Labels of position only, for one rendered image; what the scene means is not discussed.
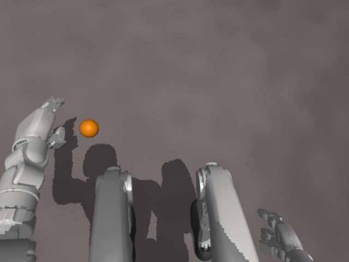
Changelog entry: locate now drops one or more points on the left robot hand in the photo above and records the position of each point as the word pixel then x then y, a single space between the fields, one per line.
pixel 40 122

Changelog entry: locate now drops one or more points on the left robot arm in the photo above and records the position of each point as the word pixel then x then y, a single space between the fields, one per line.
pixel 20 188

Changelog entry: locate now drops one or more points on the right robot hand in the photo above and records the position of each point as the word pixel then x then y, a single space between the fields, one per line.
pixel 276 244

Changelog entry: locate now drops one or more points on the ball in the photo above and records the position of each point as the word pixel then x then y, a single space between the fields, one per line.
pixel 89 128

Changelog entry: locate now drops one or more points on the right robot arm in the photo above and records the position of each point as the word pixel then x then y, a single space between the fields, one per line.
pixel 298 255

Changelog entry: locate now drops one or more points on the right robot foot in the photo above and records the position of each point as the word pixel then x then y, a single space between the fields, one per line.
pixel 202 253

